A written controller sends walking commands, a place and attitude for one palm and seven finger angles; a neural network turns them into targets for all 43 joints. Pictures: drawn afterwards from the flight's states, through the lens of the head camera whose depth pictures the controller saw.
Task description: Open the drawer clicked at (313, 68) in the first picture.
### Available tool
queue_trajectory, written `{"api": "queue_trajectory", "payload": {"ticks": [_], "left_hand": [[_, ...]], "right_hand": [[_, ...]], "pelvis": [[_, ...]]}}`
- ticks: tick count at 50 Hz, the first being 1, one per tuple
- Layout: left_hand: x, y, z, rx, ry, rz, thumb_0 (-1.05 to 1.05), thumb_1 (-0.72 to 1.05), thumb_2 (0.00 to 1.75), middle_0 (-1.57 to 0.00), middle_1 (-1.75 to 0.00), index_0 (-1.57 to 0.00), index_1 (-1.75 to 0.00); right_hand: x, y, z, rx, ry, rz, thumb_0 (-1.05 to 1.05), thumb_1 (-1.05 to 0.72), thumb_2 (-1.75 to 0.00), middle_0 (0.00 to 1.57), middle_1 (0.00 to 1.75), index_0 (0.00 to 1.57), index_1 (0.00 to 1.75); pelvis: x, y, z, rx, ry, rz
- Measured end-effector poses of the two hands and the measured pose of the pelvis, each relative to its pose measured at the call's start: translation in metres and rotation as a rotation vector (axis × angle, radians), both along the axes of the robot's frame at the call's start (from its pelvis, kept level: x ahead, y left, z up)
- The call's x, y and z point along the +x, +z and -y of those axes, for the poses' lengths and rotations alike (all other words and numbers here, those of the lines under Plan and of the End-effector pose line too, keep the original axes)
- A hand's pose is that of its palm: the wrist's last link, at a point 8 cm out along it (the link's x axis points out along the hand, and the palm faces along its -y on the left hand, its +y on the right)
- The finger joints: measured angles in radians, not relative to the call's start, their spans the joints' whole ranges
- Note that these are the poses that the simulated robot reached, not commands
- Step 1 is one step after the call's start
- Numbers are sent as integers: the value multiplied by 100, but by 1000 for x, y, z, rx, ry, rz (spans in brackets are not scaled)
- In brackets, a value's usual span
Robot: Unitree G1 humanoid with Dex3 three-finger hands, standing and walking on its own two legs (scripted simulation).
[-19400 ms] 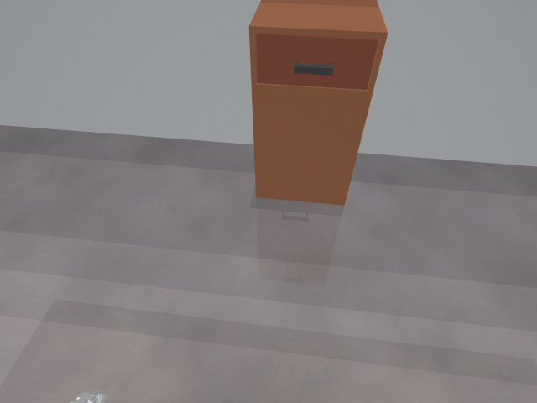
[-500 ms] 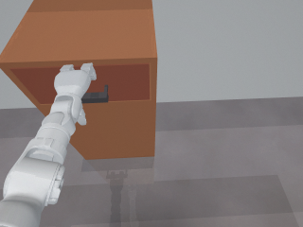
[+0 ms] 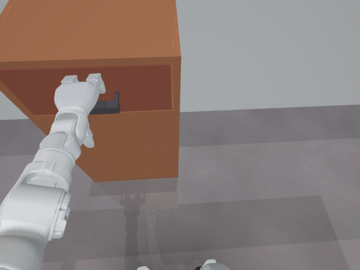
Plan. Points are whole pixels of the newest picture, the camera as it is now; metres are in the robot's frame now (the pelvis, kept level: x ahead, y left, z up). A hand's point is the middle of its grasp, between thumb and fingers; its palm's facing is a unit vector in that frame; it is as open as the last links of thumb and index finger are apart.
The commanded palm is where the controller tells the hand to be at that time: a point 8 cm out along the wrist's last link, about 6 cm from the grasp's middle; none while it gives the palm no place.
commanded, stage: lower the fingers behind the handle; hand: left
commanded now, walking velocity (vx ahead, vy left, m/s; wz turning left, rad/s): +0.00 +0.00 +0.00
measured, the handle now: (93, 101) +0.54 +0.20 -0.01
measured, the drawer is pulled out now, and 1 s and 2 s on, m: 0.00 0.00 0.00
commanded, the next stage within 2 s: close the thumb around the handle in 1.18 s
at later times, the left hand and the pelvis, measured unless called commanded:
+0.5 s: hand (90, 120) +0.49 +0.20 -0.01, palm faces -0.09 -0.03 -1.00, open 13.8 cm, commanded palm +0.48 +0.20 +0.04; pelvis +0.00 +0.01 -0.01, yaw +0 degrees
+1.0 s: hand (94, 123) +0.48 +0.19 -0.03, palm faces -0.08 -0.03 -1.00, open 13.8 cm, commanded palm +0.47 +0.19 +0.03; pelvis -0.01 +0.01 -0.02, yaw -1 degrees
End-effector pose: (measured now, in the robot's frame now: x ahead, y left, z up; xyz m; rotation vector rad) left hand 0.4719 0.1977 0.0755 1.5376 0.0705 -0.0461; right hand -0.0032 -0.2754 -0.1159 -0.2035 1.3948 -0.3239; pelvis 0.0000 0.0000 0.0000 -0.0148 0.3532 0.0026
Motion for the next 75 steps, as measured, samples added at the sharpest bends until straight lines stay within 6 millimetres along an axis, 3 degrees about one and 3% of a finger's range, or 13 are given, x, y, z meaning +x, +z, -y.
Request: {"api": "queue_trajectory", "payload": {"ticks": [14,37,67,75], "left_hand": [[5,-19,-1,-6,-5,-26,0,-49,30,-31,-120,-31,-120],[0,-46,2,-13,-5,-1,0,-49,30,-31,-120,-32,-120],[-6,-45,3,3,8,4,0,-48,31,-29,-121,-32,-120],[-6,-44,2,0,12,-2,0,-28,40,-31,-123,-33,-123]], "right_hand": [[-17,-6,-14,17,-23,-46,0,-91,-90,20,30,21,30],[-14,-20,-19,20,-2,-41,0,-91,-90,20,30,21,30],[-22,-24,-11,16,-4,-41,0,-91,-90,20,30,21,30],[-22,-23,-12,17,-6,-34,0,-91,-90,20,30,21,30]], "pelvis": [[0,-6,-4,-7,-5,-30],[-5,-21,-10,-18,-2,-69],[-12,-24,-3,-13,-2,-68],[-12,-23,-3,-13,-5,-65]]}}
